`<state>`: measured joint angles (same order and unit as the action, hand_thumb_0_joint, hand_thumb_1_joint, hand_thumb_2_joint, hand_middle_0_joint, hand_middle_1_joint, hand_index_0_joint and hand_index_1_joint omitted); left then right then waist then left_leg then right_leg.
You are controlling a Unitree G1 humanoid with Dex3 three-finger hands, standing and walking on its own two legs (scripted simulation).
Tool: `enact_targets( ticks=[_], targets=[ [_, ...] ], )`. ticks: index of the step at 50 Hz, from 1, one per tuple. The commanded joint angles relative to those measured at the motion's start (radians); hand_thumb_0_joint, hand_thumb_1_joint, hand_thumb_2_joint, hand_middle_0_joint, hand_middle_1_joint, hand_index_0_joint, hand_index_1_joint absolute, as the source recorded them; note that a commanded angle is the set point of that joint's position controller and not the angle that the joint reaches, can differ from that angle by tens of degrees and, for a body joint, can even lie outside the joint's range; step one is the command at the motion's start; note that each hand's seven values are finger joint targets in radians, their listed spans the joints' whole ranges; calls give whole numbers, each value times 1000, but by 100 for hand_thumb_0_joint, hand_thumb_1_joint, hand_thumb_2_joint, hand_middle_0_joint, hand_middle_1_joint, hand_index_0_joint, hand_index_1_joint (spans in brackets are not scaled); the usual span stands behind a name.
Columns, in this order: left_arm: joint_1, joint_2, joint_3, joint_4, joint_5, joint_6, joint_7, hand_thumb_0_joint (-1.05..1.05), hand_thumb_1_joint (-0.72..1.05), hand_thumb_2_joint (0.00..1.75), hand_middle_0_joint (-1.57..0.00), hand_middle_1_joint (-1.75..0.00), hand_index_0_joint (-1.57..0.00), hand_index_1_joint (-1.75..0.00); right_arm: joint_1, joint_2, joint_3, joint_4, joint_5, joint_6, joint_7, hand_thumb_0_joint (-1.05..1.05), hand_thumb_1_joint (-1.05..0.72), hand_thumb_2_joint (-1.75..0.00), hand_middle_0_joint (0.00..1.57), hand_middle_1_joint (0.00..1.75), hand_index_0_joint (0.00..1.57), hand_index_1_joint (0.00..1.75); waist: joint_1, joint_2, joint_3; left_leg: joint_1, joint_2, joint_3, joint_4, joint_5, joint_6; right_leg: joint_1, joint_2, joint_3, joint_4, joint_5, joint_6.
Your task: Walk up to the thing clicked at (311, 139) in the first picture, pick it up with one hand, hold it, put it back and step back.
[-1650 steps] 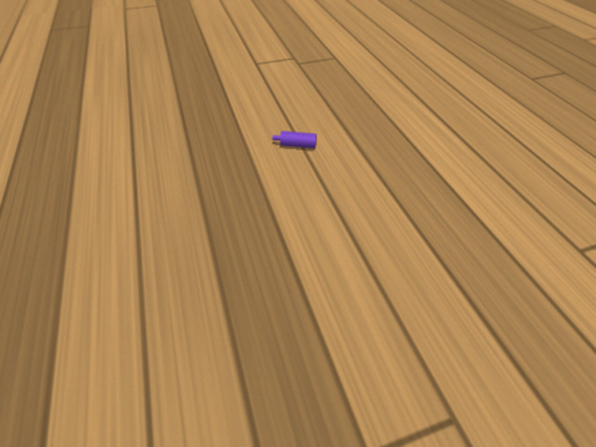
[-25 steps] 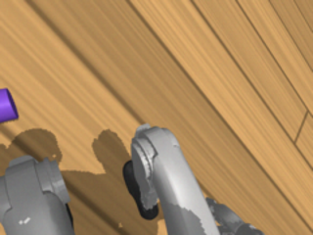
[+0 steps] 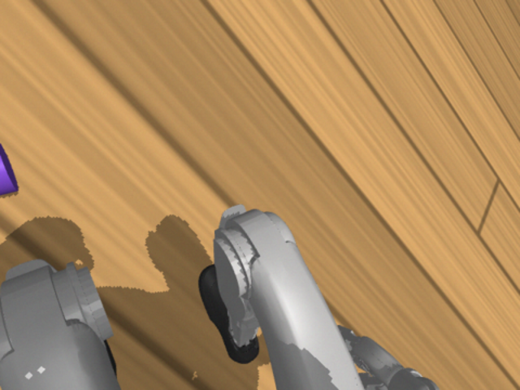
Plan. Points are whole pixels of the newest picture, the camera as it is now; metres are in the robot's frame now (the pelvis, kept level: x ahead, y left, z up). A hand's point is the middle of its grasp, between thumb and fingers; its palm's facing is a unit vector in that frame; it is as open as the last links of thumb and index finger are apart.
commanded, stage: open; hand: left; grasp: from above
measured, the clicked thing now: out of the picture +0.43 +0.35 -0.26
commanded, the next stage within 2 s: withdraw in 0.34 s
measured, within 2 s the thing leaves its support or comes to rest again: neither
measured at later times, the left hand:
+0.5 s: hand out of the picture +0.42 +0.32 -0.25, palm faces -0.46 -0.13 -0.88, open 13.8 cm
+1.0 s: hand out of the picture +0.42 +0.34 -0.06, palm faces -0.42 -0.09 -0.90, open 14.0 cm
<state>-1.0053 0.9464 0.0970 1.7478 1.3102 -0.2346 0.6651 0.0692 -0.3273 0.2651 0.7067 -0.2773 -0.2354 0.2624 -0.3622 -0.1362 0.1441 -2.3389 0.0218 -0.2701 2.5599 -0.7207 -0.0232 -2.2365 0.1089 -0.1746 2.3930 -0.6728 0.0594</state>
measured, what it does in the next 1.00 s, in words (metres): rises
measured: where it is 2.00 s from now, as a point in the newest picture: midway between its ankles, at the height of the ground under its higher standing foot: (175, 363)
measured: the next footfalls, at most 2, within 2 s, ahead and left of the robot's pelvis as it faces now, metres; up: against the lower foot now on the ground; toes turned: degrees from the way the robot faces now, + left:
none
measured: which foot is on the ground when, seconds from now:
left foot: down 0.00-1.00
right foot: down 0.00-1.00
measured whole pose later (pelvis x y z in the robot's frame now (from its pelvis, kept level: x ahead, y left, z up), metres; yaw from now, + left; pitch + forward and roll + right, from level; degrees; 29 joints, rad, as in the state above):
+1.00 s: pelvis +0.00 -0.01 +0.06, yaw +7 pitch +34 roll -7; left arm -0.90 0.63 -0.06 1.26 1.09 -0.02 0.26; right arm 0.12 -0.28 0.05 0.72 -0.09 -0.06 0.23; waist -0.18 0.03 -0.13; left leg -2.23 0.02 -0.13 2.31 -0.68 -0.02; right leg -2.16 0.06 -0.07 2.24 -0.69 0.03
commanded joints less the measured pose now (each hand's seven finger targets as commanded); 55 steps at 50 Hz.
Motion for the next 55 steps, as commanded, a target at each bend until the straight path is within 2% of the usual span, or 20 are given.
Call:
enact_targets(
  ticks=[1, 7, 11, 15, 17, 19, 23, 24, 25, 27, 29, 32, 33, 35, 39, 42, 44, 47, 51, 55],
  targets=[
    [-232, 201, 1, -100, -19, 7, 28, 0, -53, 102, -7, -101, -7, -102, 172, -326, -94, 2, 13, -6, -8, 0, -90, -90, 20, 30, 20, 30, -34, 520, -621, 471, 27, 110, -263, 212, 26, 341, 16, -105, -197, 258, -80],
    [-218, 228, 30, -134, -27, 1, 14, 0, -51, 101, -7, -103, -7, -103, 191, -328, -97, 6, 11, 1, -6, 0, -89, -90, 20, 30, 20, 30, -25, 540, -661, 502, 29, 105, -269, 253, 22, 365, 18, -110, -196, 289, -81],
    [-233, 184, -8, -116, -35, -6, 0, 0, -51, 101, -7, -102, -7, -102, 185, -320, -93, 3, 12, 4, -5, 0, -89, -90, 20, 30, 20, 30, -47, 496, -619, 453, 28, 114, -243, 224, 33, 358, 19, -98, -204, 281, -76],
    [-218, 220, 16, -137, -33, -26, 5, 0, -50, 100, -7, -103, -7, -102, 183, -331, -97, 0, 16, 13, -16, 0, -89, -90, 20, 30, 20, 30, -22, 518, -641, 478, 28, 102, -274, 212, 23, 353, 18, -109, -207, 248, -84],
    [-217, 199, -1, -102, -23, -27, -3, 0, -49, 100, -7, -104, -8, -103, 192, -313, -79, -1, 12, 12, -10, 0, -89, -90, 20, 30, 20, 30, -43, 479, -608, 450, 27, 105, -256, 202, 31, 349, 18, -109, -204, 250, -78],
    [-214, 225, 17, -121, -30, -35, 9, 0, -48, 100, -7, -104, -8, -103, 189, -325, -88, -4, 15, 18, -18, 0, -89, -90, 20, 30, 20, 30, -29, 488, -634, 455, 27, 110, -264, 198, 33, 370, 20, -100, -221, 248, -77],
    [-232, 228, 12, -142, -22, -29, 14, 0, -49, 96, -7, -102, -8, -100, 200, -333, -90, -6, 14, 9, -16, 0, -90, -90, 20, 30, 20, 30, -36, 485, -631, 460, 27, 112, -257, 207, 33, 366, 17, -99, -216, 254, -76],
    [-230, 231, 24, -165, -24, -27, 23, 0, -49, 97, -7, -101, -8, -99, 192, -331, -96, -5, 18, 6, -18, 0, -90, -90, 20, 30, 20, 30, -16, 503, -656, 483, 28, 110, -260, 223, 28, 366, 18, -102, -211, 264, -79],
    [-228, 222, 12, -157, -17, -19, 23, 0, -50, 97, -7, -100, -8, -99, 191, -326, -96, -6, 16, 1, -14, 0, -90, -90, 20, 30, 20, 30, -22, 531, -650, 494, 28, 113, -261, 229, 25, 355, 18, -101, -202, 270, -81],
    [-249, 241, 54, -249, -27, -6, 40, 0, -50, 97, -7, -100, -8, -99, 192, -328, -108, -7, 19, -4, -7, 0, -90, -90, 20, 30, 20, 30, 5, 581, -729, 555, 29, 103, -278, 259, 13, 354, 13, -112, -192, 291, -84],
    [-216, 207, 63, -281, -39, 23, 48, 0, -51, 97, -7, -100, -7, -99, 194, -314, -125, -11, 24, -8, 7, 0, -90, -90, 20, 30, 20, 30, 24, 633, -758, 573, 28, 119, -293, 263, 10, 351, 14, -104, -195, 298, -86],
    [-194, 171, 88, -424, -79, 80, 41, 0, -51, 98, -6, -99, -7, -98, 192, -293, -166, -3, 51, 3, 24, 0, -90, -90, 20, 30, 20, 30, 87, 692, -871, 610, 22, 147, -309, 304, 9, 346, 15, -83, -203, 330, -92],
    [-173, 163, 94, -473, -92, 102, 31, 0, -51, 98, -6, -99, -7, -98, 194, -288, -184, -7, 68, 9, 29, 0, -90, -90, 20, 30, 20, 30, 109, 723, -906, 624, 19, 153, -321, 323, 6, 342, 8, -77, -199, 340, -96],
    [-121, 66, 41, -485, -121, 155, -11, 0, -51, 98, -6, -99, -7, -98, 186, -268, -209, 2, 95, 33, 36, 0, -89, -90, 20, 30, 20, 30, 122, 683, -898, 580, 16, 173, -336, 306, 18, 330, 12, -56, -229, 333, -96],
    [-145, -18, -23, -603, -171, 220, -139, 0, -52, 99, -7, -99, -7, -99, 231, -252, -269, 18, 151, 82, 29, 0, -90, -90, 20, 30, 20, 30, 138, 592, -942, 578, 5, 178, -405, 246, 31, 337, 2, -22, -285, 274, -100],
    [-153, -107, -90, -641, -209, 239, -256, 0, -53, 101, -8, -99, -7, -99, 247, -233, -299, 13, 180, 127, 10, 0, -90, -90, 20, 30, 20, 30, 120, 484, -901, 573, -1, 172, -458, 182, 39, 348, -6, 4, -346, 208, -104],
    [-212, -118, -108, -698, -216, 230, -321, 0, -54, 101, -8, -99, -7, -100, 260, -218, -309, 8, 194, 153, -13, 0, -90, -90, 20, 30, 20, 30, 121, 444, -916, 579, -9, 178, -478, 178, 43, 370, -11, 23, -375, 198, -106],
    [-190, -182, -149, -622, -221, 211, -393, 0, -51, 100, -9, -99, -8, -99, 272, -195, -305, -5, 200, 179, -48, 0, -90, -90, 20, 30, 20, 30, 97, 298, -804, 485, -21, 194, -478, 156, 58, 393, -19, 44, -429, 164, -100],
    [-206, -108, -130, -558, -208, 164, -448, 0, -51, 102, -8, -101, -7, -102, 263, -182, -287, -37, 198, 203, -104, 0, -89, -90, 20, 30, 20, 30, 117, 190, -743, 425, -32, 223, -484, 133, 66, 464, -24, 78, -492, 95, -99],
    [-236, -87, -131, -510, -179, 112, -451, 0, -52, 102, -8, -100, -7, -101, 251, -170, -257, -45, 192, 210, -144, 0, -90, -90, 20, 30, 20, 30, 124, 222, -728, 417, -37, 233, -489, 122, 64, 451, -33, 90, -486, 76, -99]
  ],
)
